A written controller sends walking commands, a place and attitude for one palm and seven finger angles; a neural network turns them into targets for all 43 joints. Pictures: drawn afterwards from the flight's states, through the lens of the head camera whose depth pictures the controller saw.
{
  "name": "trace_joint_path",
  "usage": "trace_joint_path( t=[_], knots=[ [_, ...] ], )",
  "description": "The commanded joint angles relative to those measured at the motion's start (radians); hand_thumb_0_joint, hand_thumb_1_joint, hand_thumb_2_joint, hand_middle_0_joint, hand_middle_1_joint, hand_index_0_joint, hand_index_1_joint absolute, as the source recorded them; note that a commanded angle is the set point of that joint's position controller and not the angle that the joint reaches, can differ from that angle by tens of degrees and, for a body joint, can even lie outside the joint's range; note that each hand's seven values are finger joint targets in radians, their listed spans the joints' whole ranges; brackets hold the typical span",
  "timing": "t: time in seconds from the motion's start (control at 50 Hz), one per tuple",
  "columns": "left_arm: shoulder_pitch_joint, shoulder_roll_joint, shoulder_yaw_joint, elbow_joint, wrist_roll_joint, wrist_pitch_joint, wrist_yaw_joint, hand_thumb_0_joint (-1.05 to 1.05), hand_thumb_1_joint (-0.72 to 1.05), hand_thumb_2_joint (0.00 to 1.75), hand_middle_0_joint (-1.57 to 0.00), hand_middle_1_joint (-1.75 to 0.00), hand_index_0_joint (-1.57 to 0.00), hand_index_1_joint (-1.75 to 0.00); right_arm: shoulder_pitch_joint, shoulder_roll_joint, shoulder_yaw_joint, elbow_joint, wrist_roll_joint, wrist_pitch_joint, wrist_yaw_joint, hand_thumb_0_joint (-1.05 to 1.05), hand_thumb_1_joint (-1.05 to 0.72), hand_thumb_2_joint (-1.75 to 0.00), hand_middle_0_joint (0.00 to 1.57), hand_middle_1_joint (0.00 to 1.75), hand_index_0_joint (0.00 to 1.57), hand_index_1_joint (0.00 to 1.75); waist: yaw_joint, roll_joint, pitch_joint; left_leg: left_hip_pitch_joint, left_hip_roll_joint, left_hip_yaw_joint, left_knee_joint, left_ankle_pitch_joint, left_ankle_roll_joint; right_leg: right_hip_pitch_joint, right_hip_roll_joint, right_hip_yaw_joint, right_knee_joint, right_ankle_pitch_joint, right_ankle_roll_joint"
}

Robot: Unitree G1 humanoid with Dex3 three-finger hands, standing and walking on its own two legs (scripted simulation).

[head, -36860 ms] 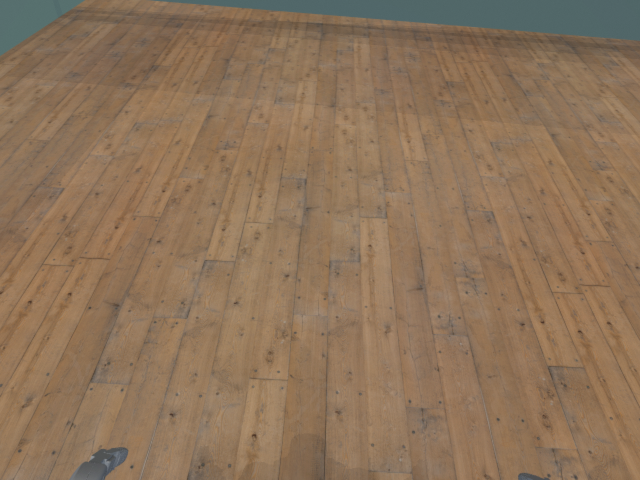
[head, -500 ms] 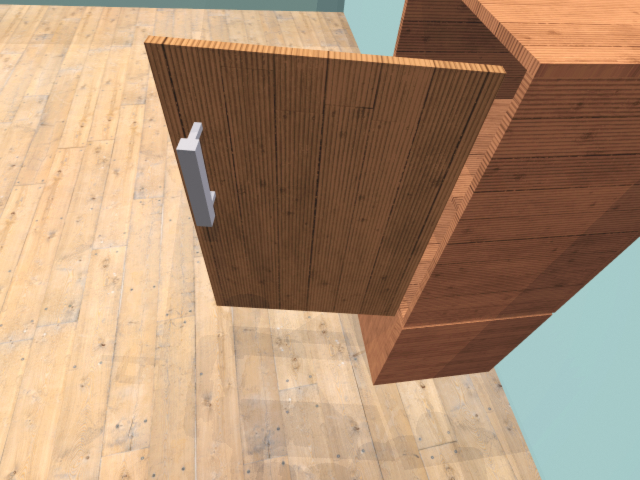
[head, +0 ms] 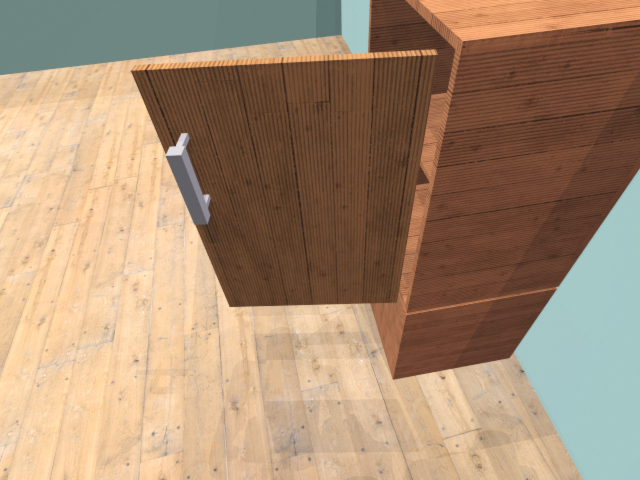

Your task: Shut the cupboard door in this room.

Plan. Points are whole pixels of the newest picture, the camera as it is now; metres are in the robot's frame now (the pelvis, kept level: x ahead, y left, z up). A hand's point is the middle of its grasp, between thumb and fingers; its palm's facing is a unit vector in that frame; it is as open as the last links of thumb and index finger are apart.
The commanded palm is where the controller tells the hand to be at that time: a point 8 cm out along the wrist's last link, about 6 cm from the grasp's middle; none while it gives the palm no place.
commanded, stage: come to a stop and stand still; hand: left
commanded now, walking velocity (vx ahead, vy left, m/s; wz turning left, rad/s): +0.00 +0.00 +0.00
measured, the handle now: (193, 179) +0.54 +0.23 +0.09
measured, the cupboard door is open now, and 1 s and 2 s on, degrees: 80 80 80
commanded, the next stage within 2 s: look again from close up in 0.30 s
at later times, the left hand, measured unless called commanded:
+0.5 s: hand out of the picture +0.02 +0.16 -0.17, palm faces +0.04 -0.98 -0.20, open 7.3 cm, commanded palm none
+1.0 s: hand out of the picture +0.07 +0.16 -0.17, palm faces +0.04 -0.97 -0.22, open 7.3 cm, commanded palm +0.15 +0.20 -0.07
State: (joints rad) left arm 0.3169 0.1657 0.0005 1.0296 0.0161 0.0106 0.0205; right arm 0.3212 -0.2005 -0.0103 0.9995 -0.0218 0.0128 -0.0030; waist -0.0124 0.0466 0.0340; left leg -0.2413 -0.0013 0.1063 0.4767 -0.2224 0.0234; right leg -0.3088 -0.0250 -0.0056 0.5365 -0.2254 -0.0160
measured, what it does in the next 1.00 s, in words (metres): shifts its weight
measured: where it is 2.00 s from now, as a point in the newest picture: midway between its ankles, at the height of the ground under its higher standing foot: outside the picture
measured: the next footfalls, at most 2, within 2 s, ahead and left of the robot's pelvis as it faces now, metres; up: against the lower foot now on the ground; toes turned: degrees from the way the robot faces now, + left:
none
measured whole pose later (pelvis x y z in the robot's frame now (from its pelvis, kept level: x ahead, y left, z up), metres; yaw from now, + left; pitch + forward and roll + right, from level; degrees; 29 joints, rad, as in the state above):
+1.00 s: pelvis +0.07 -0.02 +0.01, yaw +1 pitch +0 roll +1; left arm 0.26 0.15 0.00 1.11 0.01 -0.03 0.04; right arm 0.26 -0.16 0.00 1.11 -0.01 -0.03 -0.03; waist 0.00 0.02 0.04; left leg -0.15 0.03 0.06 0.41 -0.26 -0.02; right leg -0.20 0.02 -0.04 0.45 -0.25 -0.04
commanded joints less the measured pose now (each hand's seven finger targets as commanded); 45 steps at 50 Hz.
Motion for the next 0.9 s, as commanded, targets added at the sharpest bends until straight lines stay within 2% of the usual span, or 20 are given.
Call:
trace_joint_path(
  t=[0.0, 0.04, 0.08, 0.12, 0.26, 0.36, 0.44, 0.5, 0.54, 0.6, 0.76, 0.84, 0.88],
  knots=[
    [-0.019, 0.140, 0.028, -0.055, -0.001, -0.024, 0.005, 0.00, 0.90, 0.90, -0.20, -0.30, -0.20, -0.30, 0.074, -0.070, -0.016, -0.021, -0.003, -0.025, -0.008, 0.00, -0.90, -0.90, 0.20, 0.30, 0.20, 0.30, -0.011, -0.074, 0.037, -0.015, 0.070, -0.127, -0.117, -0.223, 0.013, -0.097, -0.075, 0.151, -0.204, -0.358, -0.043],
    [-0.007, 0.129, 0.027, -0.044, 0.000, -0.022, 0.005, 0.00, 0.90, 0.90, -0.20, -0.30, -0.20, -0.30, 0.074, -0.064, -0.014, -0.004, -0.004, -0.025, -0.009, 0.00, -0.90, -0.90, 0.20, 0.30, 0.20, 0.30, -0.003, -0.052, 0.061, -0.055, 0.078, -0.139, -0.141, -0.252, 0.013, -0.079, -0.066, 0.141, -0.197, -0.348, -0.040],
    [0.009, 0.118, 0.027, -0.029, 0.000, -0.022, 0.005, 0.00, 0.90, 0.90, -0.20, -0.30, -0.20, -0.30, 0.083, -0.056, -0.013, 0.008, -0.005, -0.023, -0.010, 0.00, -0.90, -0.90, 0.20, 0.30, 0.20, 0.30, 0.001, -0.067, 0.072, -0.070, 0.073, -0.139, -0.133, -0.247, 0.011, -0.082, -0.067, 0.150, -0.200, -0.361, -0.042],
    [0.013, 0.111, 0.026, -0.018, -0.001, -0.023, 0.004, 0.00, 0.90, 0.90, -0.20, -0.30, -0.20, -0.30, 0.098, -0.041, -0.011, 0.025, -0.004, -0.024, -0.012, 0.00, -0.90, -0.90, 0.20, 0.30, 0.20, 0.30, 0.000, -0.079, 0.071, -0.063, 0.071, -0.133, -0.130, -0.207, 0.009, -0.073, -0.066, 0.146, -0.201, -0.332, -0.043],
    [0.013, 0.090, 0.023, 0.006, -0.005, -0.030, 0.005, 0.00, 0.90, 0.90, -0.20, -0.30, -0.20, -0.30, 0.125, -0.022, -0.006, 0.062, -0.002, -0.032, -0.017, 0.00, -0.90, -0.90, 0.20, 0.30, 0.20, 0.30, 0.001, -0.054, 0.048, -0.059, 0.070, -0.133, -0.122, -0.181, 0.003, -0.047, -0.074, 0.152, -0.209, -0.307, -0.045],
    [0.016, 0.083, 0.024, 0.014, -0.002, -0.027, 0.006, 0.00, 0.90, 0.90, -0.20, -0.30, -0.20, -0.30, 0.124, -0.016, -0.008, 0.071, -0.002, -0.030, -0.018, 0.00, -0.90, -0.90, 0.20, 0.30, 0.20, 0.30, 0.006, -0.027, 0.088, -0.102, 0.082, -0.156, -0.157, -0.240, 0.005, -0.046, -0.060, 0.135, -0.203, -0.300, -0.039],
    [0.024, 0.065, 0.019, 0.025, -0.003, -0.034, 0.006, 0.00, 0.90, 0.90, -0.20, -0.30, -0.20, -0.30, 0.118, -0.009, -0.006, 0.075, 0.001, -0.038, -0.021, 0.00, -0.90, -0.90, 0.20, 0.30, 0.20, 0.30, 0.008, -0.048, 0.065, -0.073, 0.087, -0.156, -0.162, -0.163, 0.007, -0.011, -0.060, 0.127, -0.195, -0.206, -0.038],
    [0.022, 0.069, 0.019, 0.029, -0.004, -0.038, 0.007, 0.00, 0.90, 0.90, -0.20, -0.30, -0.20, -0.30, 0.115, -0.014, -0.006, 0.078, 0.003, -0.043, -0.022, 0.00, -0.90, -0.90, 0.20, 0.30, 0.20, 0.30, 0.006, -0.037, 0.037, -0.051, 0.090, -0.159, -0.168, -0.154, 0.006, 0.006, -0.063, 0.124, -0.195, -0.181, -0.036],
    [0.017, 0.063, 0.017, 0.030, -0.003, -0.040, 0.008, 0.00, 0.90, 0.90, -0.20, -0.30, -0.20, -0.30, 0.104, -0.013, -0.004, 0.078, 0.005, -0.046, -0.024, 0.00, -0.90, -0.90, 0.20, 0.30, 0.20, 0.30, 0.008, -0.033, 0.050, -0.046, 0.097, -0.163, -0.173, -0.112, 0.007, 0.019, -0.059, 0.115, -0.184, -0.110, -0.034],
    [0.023, 0.061, 0.014, 0.041, -0.005, -0.046, 0.009, 0.00, 0.90, 0.90, -0.20, -0.30, -0.20, -0.30, 0.095, -0.011, -0.002, 0.082, 0.007, -0.050, -0.026, 0.00, -0.90, -0.90, 0.20, 0.30, 0.20, 0.30, 0.007, -0.059, 0.034, -0.006, 0.094, -0.142, -0.154, -0.036, 0.002, 0.034, -0.068, 0.115, -0.189, -0.051, -0.034],
    [0.020, 0.074, 0.015, 0.051, -0.005, -0.052, 0.012, 0.00, 0.90, 0.90, -0.20, -0.30, -0.20, -0.30, 0.056, -0.022, 0.000, 0.094, 0.009, -0.058, -0.032, 0.00, -0.90, -0.90, 0.20, 0.30, 0.20, 0.30, 0.011, -0.051, -0.006, 0.063, 0.104, -0.129, -0.139, 0.129, 0.000, 0.102, -0.076, 0.093, -0.155, 0.164, -0.034],
    [0.011, 0.081, 0.015, 0.052, -0.005, -0.051, 0.014, 0.00, 0.90, 0.90, -0.20, -0.30, -0.20, -0.30, 0.039, -0.029, 0.001, 0.097, 0.009, -0.057, -0.035, 0.00, -0.90, -0.90, 0.20, 0.30, 0.20, 0.30, 0.012, -0.024, -0.006, 0.083, 0.108, -0.125, -0.139, 0.170, -0.001, 0.115, -0.075, 0.090, -0.149, 0.209, -0.035],
    [0.013, 0.088, 0.017, 0.056, -0.005, -0.053, 0.014, 0.00, 0.90, 0.90, -0.20, -0.30, -0.20, -0.30, 0.032, -0.033, 0.000, 0.098, 0.008, -0.057, -0.036, 0.00, -0.90, -0.90, 0.20, 0.30, 0.20, 0.30, 0.012, -0.041, -0.022, 0.102, 0.110, -0.121, -0.131, 0.192, -0.002, 0.127, -0.077, 0.091, -0.144, 0.250, -0.036]
  ],
)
